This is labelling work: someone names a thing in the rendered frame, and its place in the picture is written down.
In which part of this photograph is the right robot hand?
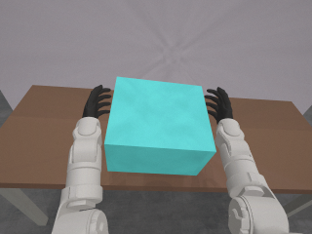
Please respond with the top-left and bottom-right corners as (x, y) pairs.
(205, 87), (233, 124)

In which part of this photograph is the carton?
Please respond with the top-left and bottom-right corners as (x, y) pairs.
(104, 76), (216, 176)

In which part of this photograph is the left robot hand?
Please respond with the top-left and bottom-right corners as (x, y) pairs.
(82, 85), (111, 118)

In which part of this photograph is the table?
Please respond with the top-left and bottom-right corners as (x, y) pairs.
(0, 85), (312, 226)

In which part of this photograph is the left robot forearm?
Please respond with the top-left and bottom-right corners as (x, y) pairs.
(52, 117), (103, 234)

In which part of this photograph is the right robot forearm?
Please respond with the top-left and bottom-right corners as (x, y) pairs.
(214, 118), (290, 232)

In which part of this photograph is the robot right upper arm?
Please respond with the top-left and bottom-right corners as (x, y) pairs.
(228, 195), (302, 234)

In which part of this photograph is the robot left upper arm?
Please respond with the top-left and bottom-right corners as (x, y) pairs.
(52, 209), (109, 234)

